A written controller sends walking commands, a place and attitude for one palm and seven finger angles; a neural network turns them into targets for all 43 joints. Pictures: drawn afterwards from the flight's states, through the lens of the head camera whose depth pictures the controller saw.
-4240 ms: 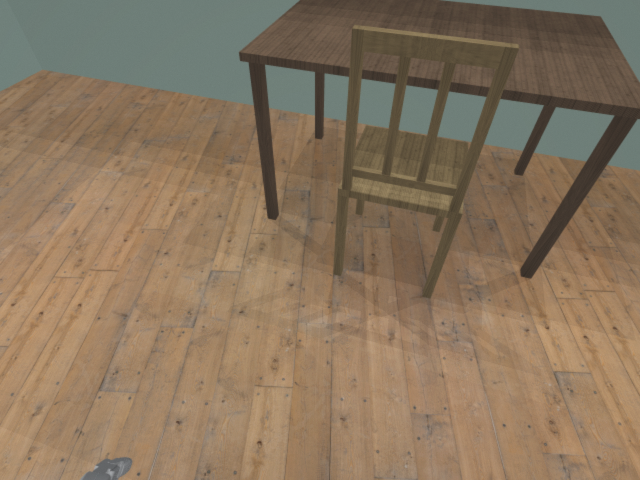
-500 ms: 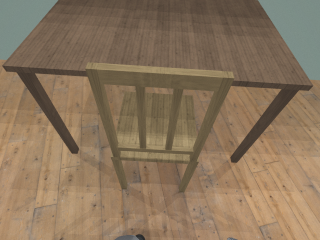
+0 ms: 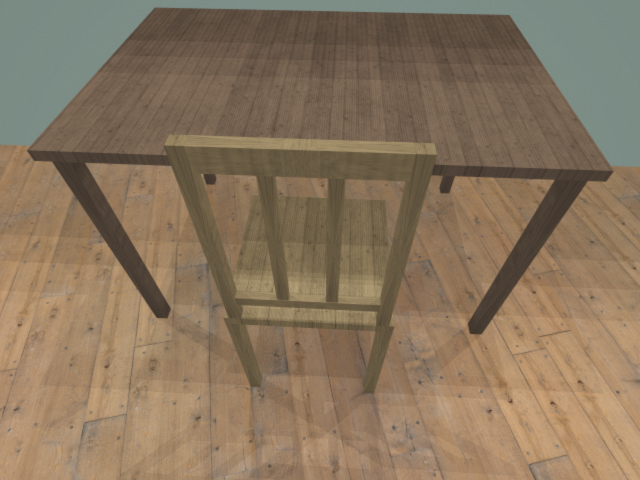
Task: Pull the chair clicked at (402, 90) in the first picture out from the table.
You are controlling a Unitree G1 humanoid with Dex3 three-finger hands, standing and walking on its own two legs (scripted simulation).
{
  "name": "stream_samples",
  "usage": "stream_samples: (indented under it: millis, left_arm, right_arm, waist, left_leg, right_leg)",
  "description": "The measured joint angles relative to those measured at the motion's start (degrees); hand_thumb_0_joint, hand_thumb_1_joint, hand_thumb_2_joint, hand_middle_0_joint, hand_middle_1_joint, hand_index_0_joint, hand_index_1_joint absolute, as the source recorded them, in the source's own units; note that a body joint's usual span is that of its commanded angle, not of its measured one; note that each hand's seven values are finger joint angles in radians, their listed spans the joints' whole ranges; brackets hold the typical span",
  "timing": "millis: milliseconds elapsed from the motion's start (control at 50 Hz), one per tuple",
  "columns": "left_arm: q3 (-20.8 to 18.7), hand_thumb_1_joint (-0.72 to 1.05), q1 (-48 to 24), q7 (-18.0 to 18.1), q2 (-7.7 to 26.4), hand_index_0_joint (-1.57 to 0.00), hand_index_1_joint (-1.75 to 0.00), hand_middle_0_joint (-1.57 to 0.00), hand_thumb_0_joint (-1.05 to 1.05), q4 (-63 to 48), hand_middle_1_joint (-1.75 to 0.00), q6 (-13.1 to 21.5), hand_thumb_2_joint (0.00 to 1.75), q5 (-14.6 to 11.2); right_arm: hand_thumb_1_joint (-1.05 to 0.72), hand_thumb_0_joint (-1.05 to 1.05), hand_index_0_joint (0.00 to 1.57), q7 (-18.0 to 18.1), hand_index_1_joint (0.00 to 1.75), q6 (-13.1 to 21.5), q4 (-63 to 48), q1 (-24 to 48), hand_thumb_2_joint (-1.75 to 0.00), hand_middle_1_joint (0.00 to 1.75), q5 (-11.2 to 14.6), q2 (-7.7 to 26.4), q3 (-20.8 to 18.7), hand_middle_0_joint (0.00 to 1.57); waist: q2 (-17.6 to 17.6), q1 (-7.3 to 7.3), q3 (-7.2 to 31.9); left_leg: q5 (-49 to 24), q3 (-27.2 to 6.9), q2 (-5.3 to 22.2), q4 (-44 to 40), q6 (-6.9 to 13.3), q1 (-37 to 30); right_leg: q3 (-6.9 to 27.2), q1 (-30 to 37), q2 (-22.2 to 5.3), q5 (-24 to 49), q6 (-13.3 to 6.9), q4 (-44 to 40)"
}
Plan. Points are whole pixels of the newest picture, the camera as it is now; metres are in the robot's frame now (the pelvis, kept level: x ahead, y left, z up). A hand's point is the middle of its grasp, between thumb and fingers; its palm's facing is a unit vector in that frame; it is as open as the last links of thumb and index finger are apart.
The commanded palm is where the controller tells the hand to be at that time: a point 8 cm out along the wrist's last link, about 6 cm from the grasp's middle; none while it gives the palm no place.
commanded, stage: look again from close up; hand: left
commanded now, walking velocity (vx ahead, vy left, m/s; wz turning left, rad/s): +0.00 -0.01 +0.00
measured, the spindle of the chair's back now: (275, 245) +0.50 +0.12 -0.07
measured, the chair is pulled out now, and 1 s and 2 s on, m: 0.00 0.00 0.00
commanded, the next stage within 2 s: shuffle to correct the standing spot in 1.90 s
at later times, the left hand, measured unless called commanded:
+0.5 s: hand out of the picture +0.03 +0.26 -0.17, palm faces +0.03 -0.96 -0.28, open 7.4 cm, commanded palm none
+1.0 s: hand out of the picture -0.07 +0.22 -0.18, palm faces -0.01 -0.98 -0.19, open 7.4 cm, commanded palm none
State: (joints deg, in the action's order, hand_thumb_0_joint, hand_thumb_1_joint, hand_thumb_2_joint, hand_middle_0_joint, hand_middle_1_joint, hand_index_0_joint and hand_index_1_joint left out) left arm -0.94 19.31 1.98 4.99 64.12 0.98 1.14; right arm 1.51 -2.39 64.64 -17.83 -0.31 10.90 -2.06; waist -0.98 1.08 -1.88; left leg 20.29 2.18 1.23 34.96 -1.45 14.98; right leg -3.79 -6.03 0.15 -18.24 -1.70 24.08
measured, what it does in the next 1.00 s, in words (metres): steps on the spot: left foot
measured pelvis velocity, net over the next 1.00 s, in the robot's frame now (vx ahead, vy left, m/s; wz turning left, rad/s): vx -0.04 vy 0.05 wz -0.02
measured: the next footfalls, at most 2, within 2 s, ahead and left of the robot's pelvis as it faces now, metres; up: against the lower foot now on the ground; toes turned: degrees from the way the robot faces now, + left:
left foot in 0.04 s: +0.02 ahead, +0.12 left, +0.00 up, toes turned +3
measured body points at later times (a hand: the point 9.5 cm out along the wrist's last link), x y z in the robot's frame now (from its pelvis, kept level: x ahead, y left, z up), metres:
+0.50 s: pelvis -0.02 +0.06 -0.01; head -0.02 +0.06 +0.44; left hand +0.03 +0.31 -0.15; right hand +0.06 -0.16 -0.16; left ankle -0.02 +0.12 -0.74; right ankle -0.06 -0.10 -0.74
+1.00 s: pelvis -0.04 +0.05 +0.00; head -0.02 +0.05 +0.45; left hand -0.07 +0.27 -0.16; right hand -0.05 -0.17 -0.16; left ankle -0.02 +0.12 -0.74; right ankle -0.06 -0.10 -0.74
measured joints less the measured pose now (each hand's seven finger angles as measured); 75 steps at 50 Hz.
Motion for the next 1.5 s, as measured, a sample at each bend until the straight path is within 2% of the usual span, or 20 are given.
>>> stream_samples:
  millis: [40, 60, 120, 240, 360, 580, 900, 1100, 1500]
  left_arm:
    - [-0.15, 0.91, -0.42, 0.18, 0.12, -0.2, -0.3, -0.2, 0.0, 0.25, -0.3, -0.23, 0.89, -0.22]
    - [-0.29, 0.91, -0.84, 0.26, 0.49, -0.2, -0.3, -0.2, 0.0, 0.57, -0.3, -0.47, 0.89, -0.37]
    - [0.54, 0.91, -1.41, 0.16, 2.36, -0.2, -0.3, -0.2, 0.0, -1.07, -0.3, -0.45, 0.89, -0.52]
    - [0.27, 0.91, -3.05, 1.32, 4.44, -0.2, -0.3, -0.2, 0.0, -3.8, -0.3, -0.04, 0.89, -0.13]
    - [-0.35, 0.91, -4.95, 1.71, 6.7, -0.2, -0.3, -0.2, 0.0, -6.76, -0.3, -1.08, 0.9, 0.12]
    - [0.66, 0.91, -4.95, 0.6, 6.18, -0.2, -0.3, -0.2, 0.0, -7.37, -0.3, -1.81, 0.9, 0.02]
    - [1.34, 0.91, -1.14, 0.12, 3.9, -0.2, -0.3, -0.2, 0.0, -1.4, -0.3, -1.63, 0.9, -0.09]
    - [1.44, 0.91, -1.03, 0.41, 2.6, -0.2, -0.3, -0.2, 0.0, 0.47, -0.3, -0.88, 0.9, -0.22]
    - [1.14, 0.91, -2.33, 0.37, 1.72, -0.2, -0.3, -0.2, 0.0, 0.45, -0.3, -0.18, 0.9, -0.25]
  right_arm:
    - [-0.91, 0.01, 0.2, 0.22, 0.3, 0.7, -0.3, 0.76, -0.9, 0.3, 0.14, -0.48, 0.36, 0.2]
    - [-0.91, 0.01, 0.2, 0.4, 0.3, 1.23, -0.21, 1.41, -0.9, 0.3, 0.12, -1.06, 0.5, 0.2]
    - [-0.91, 0.01, 0.2, -0.34, 0.3, 1.86, -3.21, 2.89, -0.9, 0.3, -0.44, -2.04, 0.21, 0.2]
    - [-0.93, 0.01, 0.2, 0.1, 0.3, 3.01, -7.05, 5.86, -0.9, 0.3, -0.36, -0.73, -0.25, 0.2]
    - [-0.92, 0.01, 0.2, -0.41, 0.3, 2.66, -8.43, 7.41, -0.9, 0.3, -0.55, -1.09, 0.71, 0.2]
    - [-0.91, 0.01, 0.2, -1.2, 0.3, 2.11, -7.15, 7.07, -0.9, 0.3, -0.3, -0.61, 1.38, 0.21]
    - [-0.91, 0.01, 0.2, -0.92, 0.3, 1.93, -1.35, 2.7, -0.9, 0.3, 0.24, -0.72, 1.2, 0.2]
    - [-0.91, 0.01, 0.2, -0.86, 0.3, 2.27, 0.46, 3.16, -0.9, 0.3, 0.46, -2.49, 1.51, 0.2]
    - [-0.92, 0.01, 0.2, -0.52, 0.3, 2.36, 1.31, 3.5, -0.9, 0.3, 0.35, -2.71, 1.47, 0.2]
  waist:
    - [0.18, 0.09, -0.69]
    - [0.92, 0.02, -1.1]
    - [1.87, -0.22, -1.68]
    - [-0.85, -0.94, -0.58]
    - [-0.48, -0.71, 0.54]
    - [0.45, -0.79, -0.08]
    - [1.53, -1.29, -1.91]
    - [0.85, -1.39, -1.7]
    - [1.0, -1.54, -1.1]
  left_leg:
    - [-5.19, 0.27, -0.07, -6.07, 0.58, -2.86]
    - [-4.88, 0.48, -0.59, -7.02, 1.28, -3.49]
    - [-2.87, 0.71, -1.51, -4.93, 2.7, -1.98]
    - [-1.27, 1.25, -2.4, -1.76, 4.44, -0.08]
    - [-0.88, 2.16, -3.62, -0.83, 5.73, -0.62]
    - [-4.63, 3.82, -4.85, -5.48, 6.94, -2.21]
    - [-8.78, 4.01, -4.86, -10.99, 6.49, -3.36]
    - [-8.93, 3.74, -3.87, -10.94, 5.52, -3.62]
    - [-8.7, 3.15, -2.27, -10.73, 3.81, -3.69]
  right_leg:
    - [-0.21, -1.01, -0.2, -1.19, 0.62, 2.23]
    - [-0.14, -1.43, -0.78, -1.94, 0.99, 3.57]
    - [-0.01, -2.46, -1.79, -2.55, 1.86, 4.72]
    - [0.46, -3.54, -2.83, -2.72, 3.42, 6.04]
    - [1.31, -3.68, -4.18, -3.49, 4.34, 8.15]
    - [2.95, -3.65, -5.32, -0.36, 5.35, 5.81]
    - [3.17, -3.61, -5.1, 2.83, 5.17, 2.36]
    - [2.92, -3.31, -4.12, 2.96, 4.39, 2.27]
    - [2.39, -3.16, -2.5, 2.62, 2.76, 2.27]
